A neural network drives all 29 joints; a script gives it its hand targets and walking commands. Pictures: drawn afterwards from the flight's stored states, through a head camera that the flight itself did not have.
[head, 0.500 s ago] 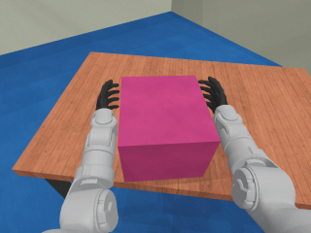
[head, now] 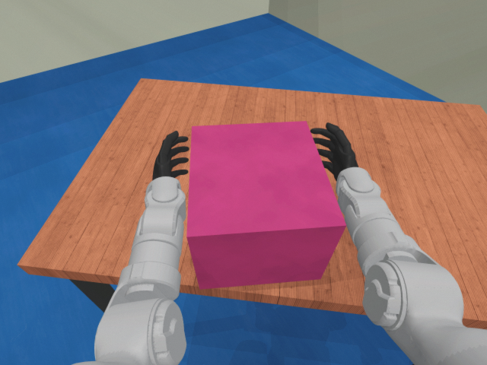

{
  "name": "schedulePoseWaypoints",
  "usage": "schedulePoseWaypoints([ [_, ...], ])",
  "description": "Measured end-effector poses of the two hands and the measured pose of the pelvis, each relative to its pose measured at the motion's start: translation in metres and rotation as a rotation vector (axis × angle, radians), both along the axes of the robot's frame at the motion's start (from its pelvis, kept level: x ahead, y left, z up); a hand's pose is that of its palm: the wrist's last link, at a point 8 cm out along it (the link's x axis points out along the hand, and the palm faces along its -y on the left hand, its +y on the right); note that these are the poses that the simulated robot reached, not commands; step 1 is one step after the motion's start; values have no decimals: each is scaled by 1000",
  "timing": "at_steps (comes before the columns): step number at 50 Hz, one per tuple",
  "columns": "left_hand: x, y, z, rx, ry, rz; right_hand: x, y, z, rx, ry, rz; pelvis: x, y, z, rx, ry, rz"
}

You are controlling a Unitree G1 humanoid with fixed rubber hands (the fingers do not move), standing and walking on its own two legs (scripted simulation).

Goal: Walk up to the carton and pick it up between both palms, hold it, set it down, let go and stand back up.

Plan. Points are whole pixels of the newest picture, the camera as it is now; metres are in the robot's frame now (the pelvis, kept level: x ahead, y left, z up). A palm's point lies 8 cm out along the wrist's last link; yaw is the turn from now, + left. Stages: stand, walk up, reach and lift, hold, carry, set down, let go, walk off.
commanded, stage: set down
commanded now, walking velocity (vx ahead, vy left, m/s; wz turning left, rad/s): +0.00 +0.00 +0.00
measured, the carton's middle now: (255, 201) +0.38 +0.03 +0.05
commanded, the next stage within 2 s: none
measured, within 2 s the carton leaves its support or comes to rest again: rests again in 0.32 s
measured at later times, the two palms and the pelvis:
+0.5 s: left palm (169, 185) +0.38 +0.18 +0.07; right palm (340, 174) +0.42 -0.13 +0.08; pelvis +0.00 +0.00 +0.00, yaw +0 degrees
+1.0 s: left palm (169, 186) +0.38 +0.18 +0.07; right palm (341, 176) +0.42 -0.13 +0.08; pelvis +0.00 +0.00 +0.00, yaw +0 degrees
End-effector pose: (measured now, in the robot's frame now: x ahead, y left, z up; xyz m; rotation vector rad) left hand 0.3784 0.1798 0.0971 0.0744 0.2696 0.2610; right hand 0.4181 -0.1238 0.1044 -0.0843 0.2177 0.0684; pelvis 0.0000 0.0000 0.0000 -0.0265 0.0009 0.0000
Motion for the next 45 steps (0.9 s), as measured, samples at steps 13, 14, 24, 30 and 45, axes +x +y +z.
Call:
schedulePoseWaypoints([
  [13,2,-1,-14,1,7,3,4,-1,-11,-17,6,10,3,0,0,0,24,0],
  [14,2,-1,-15,2,7,3,4,0,-12,-17,5,11,3,0,0,0,26,-1],
  [24,2,-2,-22,0,-1,3,3,-2,-21,-16,1,10,5,0,0,0,40,-1],
  [30,1,-2,-23,-1,-6,2,2,-3,-23,-17,-3,9,5,0,0,0,40,-1],
  [45,1,-3,-25,-13,-19,5,2,-3,-24,-17,-6,12,4,0,0,0,42,-1],
])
